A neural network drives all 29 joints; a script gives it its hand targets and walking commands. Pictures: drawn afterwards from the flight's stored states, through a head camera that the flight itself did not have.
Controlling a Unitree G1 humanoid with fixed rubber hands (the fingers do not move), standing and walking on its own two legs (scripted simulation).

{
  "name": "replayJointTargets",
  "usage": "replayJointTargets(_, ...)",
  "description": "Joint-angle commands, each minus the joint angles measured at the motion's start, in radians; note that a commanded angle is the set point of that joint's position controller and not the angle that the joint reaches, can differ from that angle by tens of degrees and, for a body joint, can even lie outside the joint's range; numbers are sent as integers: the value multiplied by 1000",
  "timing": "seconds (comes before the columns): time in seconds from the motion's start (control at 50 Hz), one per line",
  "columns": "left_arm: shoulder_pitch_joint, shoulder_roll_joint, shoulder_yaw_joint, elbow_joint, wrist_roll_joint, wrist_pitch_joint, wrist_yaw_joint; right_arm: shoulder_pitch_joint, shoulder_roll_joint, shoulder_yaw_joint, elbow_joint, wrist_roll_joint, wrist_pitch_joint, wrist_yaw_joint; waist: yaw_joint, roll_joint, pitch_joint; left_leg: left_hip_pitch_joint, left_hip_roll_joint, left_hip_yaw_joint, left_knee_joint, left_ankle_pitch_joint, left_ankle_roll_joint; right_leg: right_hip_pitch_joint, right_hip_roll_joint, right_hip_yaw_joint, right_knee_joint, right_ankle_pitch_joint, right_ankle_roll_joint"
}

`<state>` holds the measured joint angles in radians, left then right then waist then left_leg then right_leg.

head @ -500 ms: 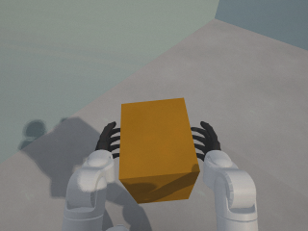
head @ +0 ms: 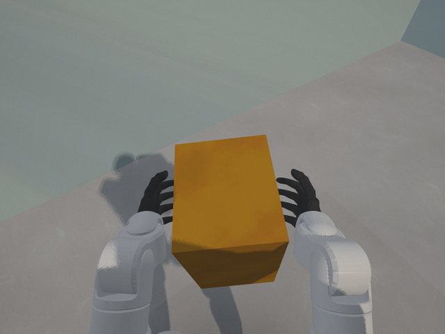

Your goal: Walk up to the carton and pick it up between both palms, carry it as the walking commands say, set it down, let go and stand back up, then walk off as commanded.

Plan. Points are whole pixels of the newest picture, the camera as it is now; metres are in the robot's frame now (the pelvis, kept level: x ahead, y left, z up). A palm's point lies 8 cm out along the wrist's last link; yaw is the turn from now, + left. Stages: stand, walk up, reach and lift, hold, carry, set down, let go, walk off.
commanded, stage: carry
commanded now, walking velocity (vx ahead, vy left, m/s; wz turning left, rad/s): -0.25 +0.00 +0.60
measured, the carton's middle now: (229, 220) +0.31 -0.02 +0.03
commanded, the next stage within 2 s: none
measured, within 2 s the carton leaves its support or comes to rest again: neither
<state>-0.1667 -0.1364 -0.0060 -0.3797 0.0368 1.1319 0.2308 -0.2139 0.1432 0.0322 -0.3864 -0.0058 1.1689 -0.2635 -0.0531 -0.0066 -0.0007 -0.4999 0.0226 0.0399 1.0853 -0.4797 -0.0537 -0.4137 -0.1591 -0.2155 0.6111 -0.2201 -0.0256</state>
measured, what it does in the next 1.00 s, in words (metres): walks backwards, turning left: left foot, then right foot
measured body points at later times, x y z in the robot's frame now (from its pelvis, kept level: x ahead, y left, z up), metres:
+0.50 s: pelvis -0.20 +0.04 +0.00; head -0.16 +0.05 +0.44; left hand +0.04 +0.25 +0.07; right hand +0.12 +0.02 +0.07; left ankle -0.09 +0.14 -0.73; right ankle -0.23 -0.09 -0.71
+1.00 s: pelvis -0.43 +0.04 -0.01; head -0.43 +0.07 +0.44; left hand -0.28 +0.32 +0.04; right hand -0.13 +0.13 +0.07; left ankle -0.45 +0.15 -0.73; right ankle -0.32 -0.08 -0.66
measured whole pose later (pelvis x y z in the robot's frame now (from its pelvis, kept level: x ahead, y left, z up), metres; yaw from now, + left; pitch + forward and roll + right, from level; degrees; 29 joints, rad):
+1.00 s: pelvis -0.43 +0.04 -0.01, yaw +34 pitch +1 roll -1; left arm -0.15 -0.13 0.04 -0.29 0.03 1.17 0.24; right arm -0.24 0.15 0.04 -0.20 -0.01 1.16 -0.24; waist 0.02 -0.04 0.00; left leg -0.41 0.01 0.00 0.67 -0.28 0.02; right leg -0.59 -0.13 -0.07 1.15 -0.58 0.10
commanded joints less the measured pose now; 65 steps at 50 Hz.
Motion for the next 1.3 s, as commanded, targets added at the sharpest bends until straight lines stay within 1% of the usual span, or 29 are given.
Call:
replayJointTargets(0.0, -231, -904, -401, -56, -204, 8, -130, -293, 975, 491, -51, 249, -12, 157, 62, -267, -418, 65, -54, 91, -303, -73, 16, 398, -252, 162, -92, 707, -88)
replayJointTargets(0.02, -264, -912, -406, -64, -207, 4, -133, -338, 977, 497, -72, 255, -12, 164, 61, -304, -421, 86, -55, 91, -399, -50, 23, 407, -252, 158, -74, 686, -68)
replayJointTargets(0.06, -248, -893, -387, -11, -189, 21, -127, -322, 974, 470, 1, 245, -3, 171, 34, -113, -342, 214, 38, -15, -714, 230, 50, 250, -192, 63, 74, 480, 15)
replayJointTargets(0.1, -295, -913, -409, -7, -199, 29, -132, -262, 943, 407, 42, 207, -6, 170, 46, 390, -263, 408, 406, -534, -642, 1227, 204, -290, 2, 104, 473, -496, 144)
replayJointTargets(0.14, -449, -1003, -506, -96, -268, 2, -147, -335, 1020, 400, -29, 224, -27, 192, 40, 206, -251, 289, 307, -341, -602, 1174, 225, -232, 49, 184, 702, -413, 124)
replayJointTargets(0.18, -475, -1073, -546, -121, -315, -11, -159, -352, 1050, 392, -69, 222, -54, 191, 42, 181, -344, 366, 240, -205, -546, 1169, 192, -251, 54, 195, 680, -311, 122)
replayJointTargets(0.24, -538, -1101, -607, -179, -358, -45, -158, -360, 1063, 380, -112, 227, -101, 188, 44, 230, -431, 459, 203, -208, -547, 1174, 170, -245, 89, 183, 657, -267, 110)
replayJointTargets(0.34, -434, -1037, -572, -151, -356, -50, -158, -234, 1009, 372, -87, 177, -103, 159, 21, 161, -495, 437, 228, -385, -687, 714, 217, -70, 152, 175, 349, -287, 97)
replayJointTargets(0.38, -362, -1040, -551, -100, -339, -39, -157, -235, 984, 381, -114, 178, -97, 150, 25, 172, -482, 429, 223, -442, -759, 574, 185, -38, 176, 196, 241, -300, 84)
replayJointTargets(0.44, -337, -1034, -522, -93, -322, -37, -146, -238, 1000, 403, -102, 197, -93, 149, 33, 223, -542, 466, 204, -450, -755, 758, 134, 107, 204, 182, 1, -306, 67)
replayJointTargets(0.48, -292, -1029, -488, -82, -304, -39, -143, -243, 1016, 440, -102, 212, -86, 154, 56, 168, -583, 329, 119, -343, -785, 696, 0, 401, 181, 137, -259, -218, 34)
replayJointTargets(0.5, -296, -1040, -473, -80, -293, -44, -144, -284, 1028, 464, -128, 220, -88, 156, 67, 108, -546, 170, 66, -277, -729, 499, -29, 516, 65, 216, -283, -92, 13)
replayJointTargets(0.54, -270, -1056, -443, -27, -266, -51, -148, -354, 1000, 499, -188, 235, -80, 166, 65, -380, -451, -11, -108, -51, -113, -80, -37, 340, -363, 511, -254, 365, -221)
replayJointTargets(0.56, -290, -1071, -427, -28, -255, -56, -150, -472, 1027, 522, -228, 262, -86, 171, 60, -275, -353, -73, -7, -82, 123, -55, -20, 230, -388, 398, -245, 441, -234)
replayJointTargets(0.58, -295, -1039, -414, -53, -249, -52, -148, -437, 1047, 515, -156, 260, -82, 171, 56, -133, -288, -90, 2, -64, 195, 39, 0, 182, -315, 265, -252, 399, -185)
replayJointTargets(0.64, -367, -997, -422, -111, -238, -44, -148, -435, 1038, 503, -138, 267, -67, 179, 50, -62, -233, -71, 1, -30, 255, 74, 2, 90, -211, 187, -213, 366, -143)
replayJointTargets(0.7, -332, -906, -360, -68, -194, -19, -132, -406, 1011, 506, -59, 278, -35, 164, 48, -168, -250, -57, -10, 55, -5, 32, -27, 231, -152, 122, -102, 659, -89)
replayJointTargets(0.8, -283, -892, -387, -49, -214, 0, -115, -320, 967, 477, -11, 256, -16, 155, 47, -294, -347, 133, -63, 130, -511, 52, -6, 315, -193, 131, 13, 700, -49)
replayJointTargets(0.84, -274, -878, -386, -20, -213, 13, -115, -279, 954, 437, 35, 226, -8, 154, 39, -109, -329, 298, 77, -72, -671, 469, 30, 121, -132, 69, 154, 319, 63)
replayJointTargets(0.86, -310, -885, -396, -33, -203, 14, -116, -286, 943, 419, 54, 220, -8, 158, 52, 251, -304, 455, 341, -412, -669, 1056, 119, -183, -17, 43, 363, -353, 140)
replayJointTargets(0.88, -311, -940, -405, -16, -225, 15, -121, -283, 958, 399, 67, 221, -14, 162, 62, 388, -299, 423, 445, -553, -618, 1427, 190, -257, 19, 141, 542, -557, 150)
replayJointTargets(0.9, -439, -987, -504, -99, -274, -9, -130, -337, 998, 395, -18, 238, -47, 175, 36, 378, -311, 410, 350, -387, -574, 1483, 205, -258, 40, 196, 636, -516, 131)
replayJointTargets(0.94, -514, -1066, -560, -106, -325, -23, -149, -306, 1054, 362, 15, 210, -66, 179, 45, 236, -329, 331, 253, -276, -603, 1024, 154, -235, 44, 221, 727, -365, 119)
replayJointTargets(0.98, -511, -1116, -599, -115, -373, -37, -157, -273, 1034, 333, -13, 192, -92, 185, 42, 241, -367, 349, 176, -185, -645, 714, 112, -223, 65, 170, 644, -249, 118)
replayJointTargets(1.1, -479, -1066, -578, -114, -375, -72, -151, -262, 1013, 354, -40, 184, -131, 164, 31, 126, -474, 340, 191, -400, -839, 284, 76, -28, 158, 177, 434, -244, 72)
replayJointTargets(1.16, -377, -1051, -552, -58, -338, -56, -142, -300, 970, 370, -111, 204, -129, 157, 44, 281, -486, 330, 163, -419, -974, 297, -23, 104, 209, 154, 181, -269, 42)
replayJointTargets(1.2, -348, -1034, -547, -66, -332, -56, -135, -230, 1000, 397, -40, 193, -108, 158, 62, 224, -509, 336, 98, -321, -980, 425, -105, 276, 258, 90, -78, -303, 19)
replayJointTargets(1.24, -314, -1051, -481, -32, -327, -56, -144, -307, 1018, 448, -89, 206, -105, 150, 79, 84, -502, 217, -3, -212, -811, 305, -100, 503, 136, 168, -392, -152, -30)
replayJointTargets(1.28, -309, -1031, -449, -3, -309, -45, -148, -315, 968, 451, -81, 195, -82, 148, 59, -290, -371, -14, -129, -37, -73, -53, -56, 332, -306, 484, -296, 200, -200)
